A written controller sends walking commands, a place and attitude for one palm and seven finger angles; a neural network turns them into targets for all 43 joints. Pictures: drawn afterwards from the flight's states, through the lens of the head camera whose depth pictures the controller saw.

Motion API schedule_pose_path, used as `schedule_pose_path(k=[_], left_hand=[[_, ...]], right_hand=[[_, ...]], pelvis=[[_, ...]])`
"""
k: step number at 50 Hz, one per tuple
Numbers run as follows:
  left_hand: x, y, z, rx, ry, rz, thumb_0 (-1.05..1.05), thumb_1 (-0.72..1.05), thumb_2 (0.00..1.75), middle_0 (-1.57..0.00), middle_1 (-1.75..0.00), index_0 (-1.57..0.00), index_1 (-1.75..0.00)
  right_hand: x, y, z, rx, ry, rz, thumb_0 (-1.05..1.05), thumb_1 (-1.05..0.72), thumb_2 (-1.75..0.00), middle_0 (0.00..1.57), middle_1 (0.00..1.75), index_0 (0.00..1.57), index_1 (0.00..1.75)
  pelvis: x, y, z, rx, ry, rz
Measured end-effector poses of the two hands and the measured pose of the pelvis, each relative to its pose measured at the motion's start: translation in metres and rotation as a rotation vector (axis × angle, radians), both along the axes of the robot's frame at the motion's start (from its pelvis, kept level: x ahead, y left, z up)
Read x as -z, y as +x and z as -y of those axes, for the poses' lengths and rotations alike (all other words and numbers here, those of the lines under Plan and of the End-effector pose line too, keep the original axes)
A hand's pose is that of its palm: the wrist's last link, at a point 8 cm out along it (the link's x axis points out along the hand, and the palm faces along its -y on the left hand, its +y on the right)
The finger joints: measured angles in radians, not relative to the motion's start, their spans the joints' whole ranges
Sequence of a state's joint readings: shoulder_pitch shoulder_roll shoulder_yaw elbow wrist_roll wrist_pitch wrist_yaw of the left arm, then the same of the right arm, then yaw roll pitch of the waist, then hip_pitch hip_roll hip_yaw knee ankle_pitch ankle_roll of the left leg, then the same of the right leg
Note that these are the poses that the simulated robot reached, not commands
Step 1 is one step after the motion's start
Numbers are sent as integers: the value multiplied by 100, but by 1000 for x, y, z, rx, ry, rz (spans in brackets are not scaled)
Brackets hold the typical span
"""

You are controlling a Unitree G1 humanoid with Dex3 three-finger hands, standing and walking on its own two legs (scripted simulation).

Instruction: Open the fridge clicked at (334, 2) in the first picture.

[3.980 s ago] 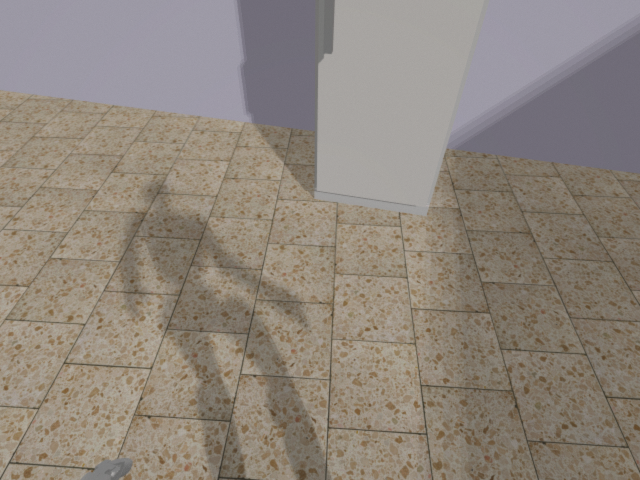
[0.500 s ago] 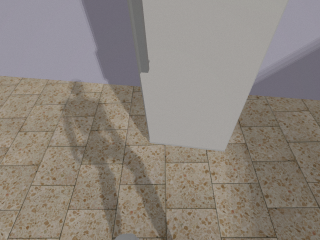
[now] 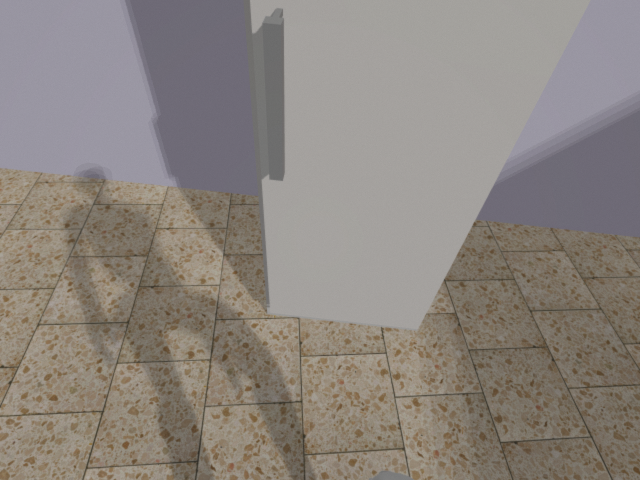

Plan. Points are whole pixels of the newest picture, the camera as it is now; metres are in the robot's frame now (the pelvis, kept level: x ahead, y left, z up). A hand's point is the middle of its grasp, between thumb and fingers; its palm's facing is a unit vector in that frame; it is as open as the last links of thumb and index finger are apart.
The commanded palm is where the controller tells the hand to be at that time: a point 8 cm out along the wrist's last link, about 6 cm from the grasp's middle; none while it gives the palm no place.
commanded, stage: take the last steps up to it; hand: left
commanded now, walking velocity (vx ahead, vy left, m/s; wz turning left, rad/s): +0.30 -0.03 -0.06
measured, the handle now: (277, 103) +0.69 +0.12 +0.11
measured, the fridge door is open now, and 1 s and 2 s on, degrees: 0 0 0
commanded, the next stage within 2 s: come to a stop and stand still in 0.42 s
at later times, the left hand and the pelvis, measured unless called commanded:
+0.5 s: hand (230, 469) +0.17 +0.13 -0.18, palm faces +0.07 -0.98 -0.18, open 7.3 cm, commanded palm none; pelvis +0.16 -0.04 -0.01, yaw +1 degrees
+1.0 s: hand (219, 428) +0.23 +0.16 -0.18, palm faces +0.06 -0.96 -0.26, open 7.4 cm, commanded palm none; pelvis +0.17 -0.05 -0.02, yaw -1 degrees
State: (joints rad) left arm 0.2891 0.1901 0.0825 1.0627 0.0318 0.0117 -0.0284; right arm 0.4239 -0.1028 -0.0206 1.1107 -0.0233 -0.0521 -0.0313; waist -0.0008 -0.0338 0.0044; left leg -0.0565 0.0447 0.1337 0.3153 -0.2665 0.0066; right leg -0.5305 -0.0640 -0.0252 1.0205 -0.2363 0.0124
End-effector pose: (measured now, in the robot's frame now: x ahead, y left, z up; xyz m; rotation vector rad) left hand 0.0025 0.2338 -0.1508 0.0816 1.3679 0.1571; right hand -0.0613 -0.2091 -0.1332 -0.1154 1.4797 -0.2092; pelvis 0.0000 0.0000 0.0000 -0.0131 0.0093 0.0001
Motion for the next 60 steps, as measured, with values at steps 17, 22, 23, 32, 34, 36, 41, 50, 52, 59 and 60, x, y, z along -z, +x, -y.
schedule_pose_path(k=[17, 22, 23, 32, 34, 36, 41, 50, 52, 59, 60], left_hand=[[-5, 168, 55, 27, 71, 182, -1, 94, 90, -20, -29, -20, -30], [-5, 167, 52, 25, 63, 95, -1, 94, 90, -20, -29, -20, -30], [-3, 165, 52, 21, 53, 75, -1, 94, 90, -20, -29, -20, -30], [29, 164, 37, -57, -21, -86, 0, 91, 90, -20, -29, -20, -30], [26, 170, 34, -45, -18, -105, 0, 91, 90, -20, -29, -20, -30], [21, 178, 30, -31, -9, -108, 0, 91, 90, -20, -29, -20, -30], [13, 200, 15, 0, 40, -62, 0, 91, 90, -20, -29, -20, -30], [-1, 217, 25, 26, 121, 84, 0, 91, 90, -19, -29, -19, -30], [-4, 211, 37, 36, 136, 111, 0, 91, 90, -19, -29, -19, -30], [-22, 165, 87, 28, 119, 71, 0, 91, 90, -19, -29, -20, -30], [-24, 160, 92, 29, 111, 57, 0, 90, 90, -20, -29, -20, -30]], right_hand=[[28, 108, 56, 20, 49, -66, 1, -91, -90, 20, 30, 20, 30], [19, 222, 68, -39, 7, 156, 1, -92, -90, 19, 30, 19, 30], [16, 243, 68, -51, -2, 192, 1, -92, -90, 19, 30, 19, 30], [5, 367, 30, -169, -45, 343, 0, -92, -90, 19, 30, 19, 30], [2, 375, 20, -163, -42, 345, 0, -92, -90, 19, 30, 19, 30], [1, 376, 12, -152, -32, 338, 0, -92, -90, 20, 30, 20, 30], [-1, 367, 21, -99, -41, 337, -2, -94, -90, 20, 30, 20, 30], [13, 306, 78, -57, -49, 275, -1, -92, -90, 20, 30, 20, 30], [24, 290, 91, -44, -28, 261, -1, -92, -90, 20, 30, 20, 30], [32, 234, 112, -7, 50, 157, 0, -92, -90, 20, 30, 19, 30], [30, 226, 113, -2, 56, 147, 0, -92, -90, 20, 30, 19, 30]], pelvis=[[14, 111, 51, -12, 0, 11], [8, 143, 47, -14, -4, 5], [8, 149, 44, -14, -7, 6], [20, 208, 15, -1, -8, 34], [16, 212, 11, 10, -6, 39], [12, 211, 9, 9, -12, 42], [8, 198, 14, 22, -18, 41], [15, 169, 48, 21, 2, 51], [20, 164, 58, 19, 16, 54], [6, 151, 82, 26, 62, 49], [3, 150, 84, 28, 69, 43]])
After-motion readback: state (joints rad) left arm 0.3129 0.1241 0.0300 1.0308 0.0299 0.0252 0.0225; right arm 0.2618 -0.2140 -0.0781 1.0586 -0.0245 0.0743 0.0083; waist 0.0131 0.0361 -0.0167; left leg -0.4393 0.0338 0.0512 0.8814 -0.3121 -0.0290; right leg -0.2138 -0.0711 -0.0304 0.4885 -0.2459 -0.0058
